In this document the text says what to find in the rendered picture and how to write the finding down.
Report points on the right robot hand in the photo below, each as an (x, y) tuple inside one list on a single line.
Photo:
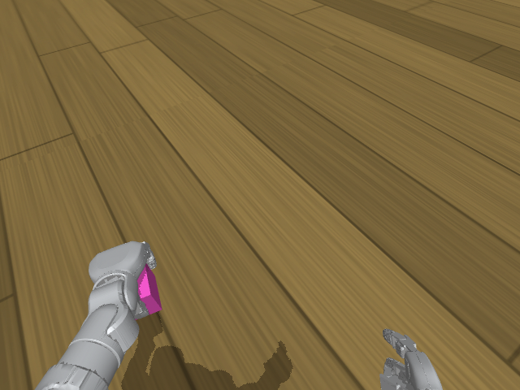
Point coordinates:
[(417, 374)]

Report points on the left robot hand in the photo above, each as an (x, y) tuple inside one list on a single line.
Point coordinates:
[(130, 257)]

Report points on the cube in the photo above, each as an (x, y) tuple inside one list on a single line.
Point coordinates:
[(148, 290)]

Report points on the left robot arm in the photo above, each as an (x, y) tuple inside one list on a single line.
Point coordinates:
[(96, 352)]

